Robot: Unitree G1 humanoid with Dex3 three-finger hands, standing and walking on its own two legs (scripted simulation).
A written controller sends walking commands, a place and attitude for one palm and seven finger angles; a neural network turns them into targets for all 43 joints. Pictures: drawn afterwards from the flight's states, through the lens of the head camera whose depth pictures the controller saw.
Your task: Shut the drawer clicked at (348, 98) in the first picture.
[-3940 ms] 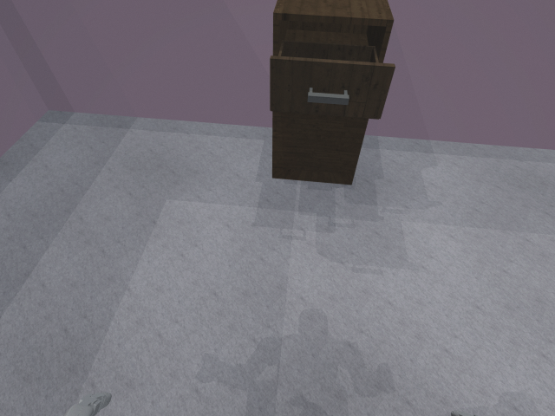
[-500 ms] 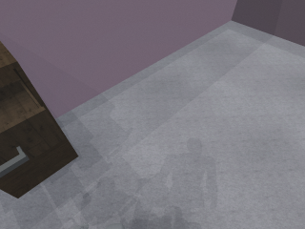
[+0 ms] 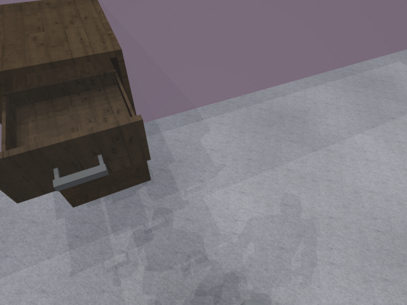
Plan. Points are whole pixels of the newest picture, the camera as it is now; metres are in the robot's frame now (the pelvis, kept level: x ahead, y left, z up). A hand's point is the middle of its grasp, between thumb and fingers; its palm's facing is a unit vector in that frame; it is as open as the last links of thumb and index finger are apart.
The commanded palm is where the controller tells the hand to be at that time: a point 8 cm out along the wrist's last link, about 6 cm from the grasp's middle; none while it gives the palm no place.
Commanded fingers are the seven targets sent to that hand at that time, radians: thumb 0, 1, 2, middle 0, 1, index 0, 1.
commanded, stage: turn to face it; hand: left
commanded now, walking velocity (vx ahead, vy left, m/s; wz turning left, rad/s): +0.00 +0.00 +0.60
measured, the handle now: (80, 171) +0.43 +0.34 -0.09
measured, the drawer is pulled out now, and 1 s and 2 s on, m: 0.30 0.30 0.30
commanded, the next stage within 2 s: take the last steps up to it in 0.64 s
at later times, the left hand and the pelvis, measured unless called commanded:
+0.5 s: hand out of the picture -0.01 +0.14 -0.15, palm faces +0.32 -0.91 -0.27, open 7.4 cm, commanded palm none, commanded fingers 0.00 0.90 0.90 -0.20 -0.30 -0.20 -0.30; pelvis -0.02 -0.07 +0.00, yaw +18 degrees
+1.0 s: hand out of the picture -0.10 +0.18 -0.18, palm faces +0.45 -0.87 -0.19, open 7.4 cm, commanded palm none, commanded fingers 0.00 0.90 0.90 -0.20 -0.30 -0.20 -0.30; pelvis -0.03 +0.00 +0.00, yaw +25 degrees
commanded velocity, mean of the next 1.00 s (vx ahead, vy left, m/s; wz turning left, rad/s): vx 0.08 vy -0.02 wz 0.30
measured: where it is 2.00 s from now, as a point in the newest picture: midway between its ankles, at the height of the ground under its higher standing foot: (194, 300)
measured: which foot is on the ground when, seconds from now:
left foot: down 0.00-0.20, up 0.22-0.68, down 0.70-1.00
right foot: up 0.00-0.18, down 0.20-0.70, up 0.72-1.00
